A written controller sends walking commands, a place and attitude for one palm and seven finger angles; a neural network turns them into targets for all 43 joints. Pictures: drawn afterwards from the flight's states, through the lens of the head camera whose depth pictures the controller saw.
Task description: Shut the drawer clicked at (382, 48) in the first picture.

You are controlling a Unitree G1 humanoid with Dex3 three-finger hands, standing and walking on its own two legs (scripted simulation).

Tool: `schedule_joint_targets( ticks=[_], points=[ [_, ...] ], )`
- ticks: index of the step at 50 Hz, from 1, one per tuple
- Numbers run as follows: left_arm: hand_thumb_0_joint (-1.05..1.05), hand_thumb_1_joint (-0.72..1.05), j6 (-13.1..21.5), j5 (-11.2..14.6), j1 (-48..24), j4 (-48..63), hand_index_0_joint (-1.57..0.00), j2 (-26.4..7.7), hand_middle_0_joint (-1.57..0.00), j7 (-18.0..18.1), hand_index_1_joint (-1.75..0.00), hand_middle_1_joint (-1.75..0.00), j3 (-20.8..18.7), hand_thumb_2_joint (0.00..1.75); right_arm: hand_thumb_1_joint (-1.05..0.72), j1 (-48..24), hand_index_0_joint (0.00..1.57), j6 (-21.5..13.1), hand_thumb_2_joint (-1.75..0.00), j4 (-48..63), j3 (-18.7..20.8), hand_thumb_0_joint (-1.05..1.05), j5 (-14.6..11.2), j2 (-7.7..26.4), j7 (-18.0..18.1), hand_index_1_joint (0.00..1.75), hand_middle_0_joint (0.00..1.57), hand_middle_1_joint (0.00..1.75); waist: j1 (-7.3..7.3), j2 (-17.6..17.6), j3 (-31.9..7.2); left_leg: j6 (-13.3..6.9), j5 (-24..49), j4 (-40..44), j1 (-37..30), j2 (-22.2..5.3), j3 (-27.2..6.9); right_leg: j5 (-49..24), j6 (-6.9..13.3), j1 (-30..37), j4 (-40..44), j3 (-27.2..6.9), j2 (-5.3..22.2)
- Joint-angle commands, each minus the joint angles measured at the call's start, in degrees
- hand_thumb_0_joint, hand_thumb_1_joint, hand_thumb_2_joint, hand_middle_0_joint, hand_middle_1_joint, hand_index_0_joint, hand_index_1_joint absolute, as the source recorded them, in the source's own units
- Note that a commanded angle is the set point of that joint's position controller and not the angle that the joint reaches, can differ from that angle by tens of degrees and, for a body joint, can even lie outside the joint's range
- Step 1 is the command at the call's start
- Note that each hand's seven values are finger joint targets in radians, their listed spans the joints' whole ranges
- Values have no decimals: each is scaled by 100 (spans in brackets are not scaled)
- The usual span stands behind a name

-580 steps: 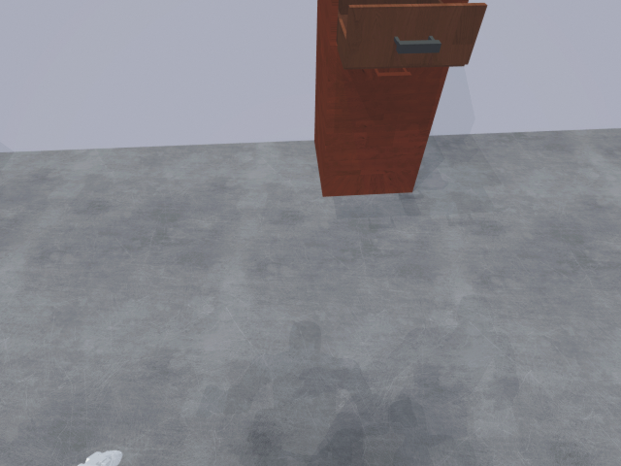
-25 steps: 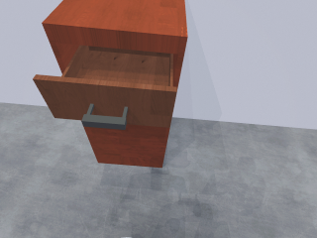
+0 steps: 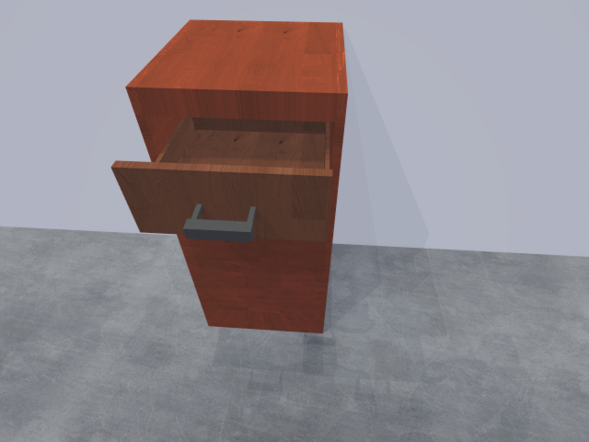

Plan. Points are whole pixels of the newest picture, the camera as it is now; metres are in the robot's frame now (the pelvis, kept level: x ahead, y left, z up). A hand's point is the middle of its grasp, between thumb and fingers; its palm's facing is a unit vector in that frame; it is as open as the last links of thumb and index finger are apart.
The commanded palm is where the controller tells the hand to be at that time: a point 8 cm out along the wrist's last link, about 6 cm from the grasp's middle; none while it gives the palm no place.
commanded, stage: come to a stop and stand still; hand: left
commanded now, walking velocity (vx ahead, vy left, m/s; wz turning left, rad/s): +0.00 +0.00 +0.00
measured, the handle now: (222, 220) +0.48 +0.16 +0.02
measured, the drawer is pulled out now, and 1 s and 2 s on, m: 0.17 0.17 0.17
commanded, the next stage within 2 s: none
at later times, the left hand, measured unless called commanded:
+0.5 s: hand out of the picture -0.08 +0.14 -0.20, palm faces +0.04 -0.99 -0.12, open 7.4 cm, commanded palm none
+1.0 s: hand out of the picture -0.22 +0.17 -0.16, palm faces +0.00 -0.99 -0.17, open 7.4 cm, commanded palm none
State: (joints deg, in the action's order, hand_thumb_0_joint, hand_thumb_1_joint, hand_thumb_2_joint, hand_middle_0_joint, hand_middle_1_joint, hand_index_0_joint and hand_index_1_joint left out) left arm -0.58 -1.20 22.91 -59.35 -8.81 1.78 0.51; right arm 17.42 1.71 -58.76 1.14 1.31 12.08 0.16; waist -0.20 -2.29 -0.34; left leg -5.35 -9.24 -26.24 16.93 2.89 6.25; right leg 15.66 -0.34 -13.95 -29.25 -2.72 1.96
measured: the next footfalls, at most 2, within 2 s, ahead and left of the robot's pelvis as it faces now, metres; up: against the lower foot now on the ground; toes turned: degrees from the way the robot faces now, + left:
left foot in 0.52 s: +0.01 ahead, +0.06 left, +0.00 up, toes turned +0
right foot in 0.82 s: -0.18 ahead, -0.08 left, +0.00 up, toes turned -7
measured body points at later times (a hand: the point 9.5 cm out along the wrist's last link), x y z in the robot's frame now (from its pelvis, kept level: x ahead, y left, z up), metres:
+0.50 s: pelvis -0.08 -0.01 -0.01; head -0.11 +0.01 +0.43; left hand -0.08 +0.19 -0.19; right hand -0.09 -0.24 -0.16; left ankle -0.02 +0.06 -0.72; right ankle +0.04 -0.17 -0.73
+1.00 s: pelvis -0.16 +0.01 +0.01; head -0.16 +0.00 +0.46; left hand -0.22 +0.22 -0.15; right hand -0.19 -0.23 -0.15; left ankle -0.09 +0.10 -0.67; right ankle -0.22 -0.07 -0.74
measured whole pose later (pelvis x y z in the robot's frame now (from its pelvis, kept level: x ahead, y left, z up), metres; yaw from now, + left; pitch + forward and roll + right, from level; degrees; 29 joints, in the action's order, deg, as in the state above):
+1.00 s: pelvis -0.16 +0.01 +0.01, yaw -4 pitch -2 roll -1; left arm 1.2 -0.9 27.1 -63.0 -6.4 1.7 -1.2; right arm 20.2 1.8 -59.6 3.4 1.4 9.7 -0.6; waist -1.3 -1.0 1.0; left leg -0.9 -14.1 -57.5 31.3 -0.8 2.8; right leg 14.3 4.1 -0.9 -16.8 4.6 -3.2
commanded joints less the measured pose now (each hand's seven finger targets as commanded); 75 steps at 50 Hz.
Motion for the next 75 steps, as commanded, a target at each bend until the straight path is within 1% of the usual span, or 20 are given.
schedule_joint_targets(
  ticks=[1, 17, 20, 22, 24, 26, 29, 31, 36, 38, 39, 41, 47, 53, 57, 60, 61, 65, 70, 75],
  points=[
    [0, 90, 147, 3, 280, 106, -20, -466, -20, 22, -30, -30, -67, 90, -90, 70, 20, -201, -90, 208, 114, 0, -47, 464, 40, 30, 20, 30, -22, 406, 385, 244, -1882, 1092, -156, -877, -1232, 937, 283, -649, 739, -324, 127],
    [0, 90, -9, -30, 553, -191, -20, -276, -20, 4, -30, -30, -235, 90, -90, 222, 20, -9, -90, -127, 192, 0, 2, 162, 83, 30, 20, 30, 32, 514, 580, 443, -2227, 380, 240, -459, -842, 2080, 321, -1239, 885, -327, 83],
    [0, 90, -106, -29, -373, 146, -20, -637, -20, 90, -30, -30, -393, 90, -90, 998, 20, 208, -90, -275, 315, 0, 27, -75, 113, 30, 20, 30, -446, 1687, 158, 659, -1044, -2822, -1317, 179, -113, 2991, 656, -3184, 2209, -1022, 958],
    [0, 90, -57, -76, -1981, 645, -20, -793, -20, 183, -30, -30, -505, 90, -90, 2066, 20, 162, -90, -479, 395, 0, -48, -146, 96, 30, 20, 30, -1110, 1735, 176, 514, -1200, -3821, -1829, -301, -626, 2002, 571, -3875, 1909, -761, 1256],
    [0, 90, -77, -56, -1514, 569, -20, -626, -20, 141, -30, -30, -441, 90, -90, 1926, 20, -42, -90, -350, 199, 0, -44, -444, 54, 30, 20, 30, -675, 378, 981, 458, -1669, -673, -738, -413, -619, 1826, 365, -2891, 250, -355, 694],
    [0, 90, -138, 77, -578, 486, -20, -62, -20, 85, -30, -30, -395, 90, -90, 1210, 20, -189, -90, 42, 155, 0, 83, -53, 152, 30, 20, 30, -135, -1780, 1449, 139, -2864, 1927, 1588, -1461, -2519, 1095, 61, -1679, -2409, 360, -477],
    [0, 90, -253, -82, -10, 231, -20, -245, -20, 22, -30, -30, -462, 90, -90, -446, 20, -195, -90, 451, 147, 0, 64, 237, 186, 30, 20, 30, 522, -1233, 958, -356, -4242, 2346, 2896, -1843, -3353, 460, 79, -939, -4589, -37, -274],
    [0, 90, -175, -106, 124, 191, -20, -192, -20, -57, -30, -30, -400, 90, -90, -352, 20, -281, -90, 413, 180, 0, 87, 289, 175, 30, 20, 30, 529, 3, 729, -376, -3481, 2010, 2317, -1646, -2891, 400, 135, -1016, -4442, 153, -252],
    [0, 90, -148, -3, 239, 217, -20, -149, -20, -126, -30, -30, -277, 90, -90, 820, 20, -198, -90, -13, 248, 0, 133, 326, 197, 30, 20, 30, -118, -441, 336, -62, -2932, 2203, 187, -1355, -2274, 1870, 396, -99, -781, 894, -531],
    [0, 90, -174, 70, 897, -28, -20, -125, -20, -126, -30, -30, -292, 90, -90, 854, 20, -91, -90, -93, 290, 0, 104, 414, 178, 30, 20, 30, 79, -173, 455, 356, -2397, 2078, 166, -1070, -1783, 1172, 524, 943, 1049, 1055, -703],
    [0, 90, -154, 76, 1122, -131, -20, -194, -20, -83, -30, -30, -318, 90, -90, 788, 20, -47, -90, -93, 288, 0, 52, 286, 153, 30, 20, 30, 140, 267, 571, 655, -1879, 1475, 652, -773, -1238, 737, 695, 1626, 1710, 682, -454],
    [0, 90, -74, -32, 779, 41, -20, -734, -20, 43, -30, -30, -384, 90, -90, 545, 20, -99, -90, 99, 220, 0, -32, -143, 133, 30, 20, 30, 63, 1686, 1047, 616, -1527, -1704, 1788, 122, -65, 1554, 1328, 1205, 2646, -1455, 1516],
    [0, 90, 411, 12, 1, 188, -20, -407, -20, 29, -30, -30, -272, 90, -90, 266, 20, -121, -90, 255, 317, 0, -29, 92, -90, 30, 20, 30, -241, 598, 1201, 421, -390, -3467, 2051, -561, -544, 714, 1234, 363, 2401, -654, 1216],
    [0, 90, 354, -63, 459, -95, -20, -543, -20, -43, -30, -30, -339, 90, -90, -176, 20, -225, -90, 376, 265, 0, -24, -76, -76, 30, 20, 30, 48, 840, 1036, 396, -920, -1833, 1360, -585, -233, 871, 1209, 429, 2065, -592, 1177],
    [0, 90, 236, -24, 594, -261, -20, -334, -20, -78, -30, -30, -276, 90, -90, 411, 20, -418, -90, -3, 100, 0, -18, -191, 62, 30, 20, 30, -40, 585, 608, 419, -286, 145, -735, -397, -69, -79, 753, -64, 637, -6, 621],
    [0, 90, 212, -20, 601, -8, -20, 36, -20, -91, -30, -30, -182, 90, -90, 1378, 20, -402, -90, -151, 259, 0, 12, 797, 195, 30, 20, 30, -236, -851, -47, -660, 1057, 812, -1865, -2603, -2580, 1851, 302, -1444, -1884, 789, -208],
    [0, 90, 129, -38, 369, -18, -20, 5, -20, -64, -30, -30, -194, 90, -90, 1266, 20, -381, -90, -269, 194, 0, 39, 701, 252, 30, 20, 30, -239, -1189, -95, -688, 919, 1131, -1596, -2583, -2671, 1939, 314, -1451, -2585, 520, -138],
    [0, 90, 44, 16, -122, 48, -20, 110, -20, -149, -30, -30, -213, 90, -90, 173, 20, -407, -90, -109, 102, 0, 49, 266, 293, 30, 20, 30, 64, -109, 384, -505, 1748, 1092, -136, -2067, -1511, 1057, 150, -756, -2082, 313, 233],
    [0, 90, -31, 20, 35, -82, -20, -53, -20, -112, -30, -30, -248, 90, -90, -216, 20, -244, -90, -96, 176, 0, 2, 333, 279, 30, 20, 30, 216, -251, 166, -127, 720, 552, 180, -1586, -953, -349, 40, 372, -70, 620, 92],
    [0, 90, 96, 26, -565, 65, -20, -693, -20, -51, -30, -30, -271, 90, -90, 41, 20, -65, -90, -193, 82, 0, -24, -151, 189, 30, 20, 30, -68, 1749, 192, 525, -1060, -584, -109, -555, -210, -563, 567, -125, 1337, -598, 1112]
  ],
)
